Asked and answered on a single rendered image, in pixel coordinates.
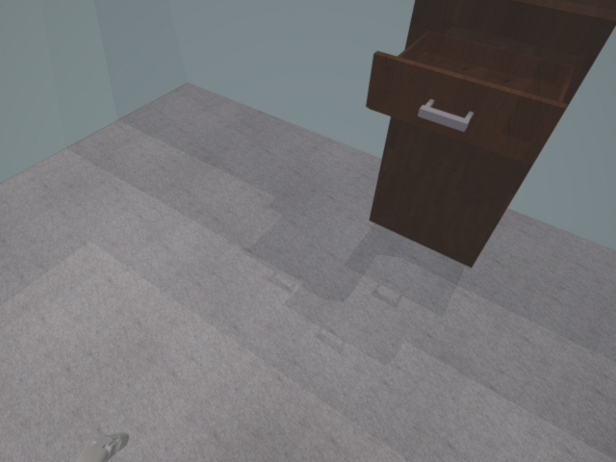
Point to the cabinet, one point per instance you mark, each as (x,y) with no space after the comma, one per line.
(447,194)

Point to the handle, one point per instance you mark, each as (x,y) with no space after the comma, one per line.
(452,121)

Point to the robot left hand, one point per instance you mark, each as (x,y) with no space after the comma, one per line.
(103,448)

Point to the drawer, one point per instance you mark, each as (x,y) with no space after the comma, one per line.
(516,98)

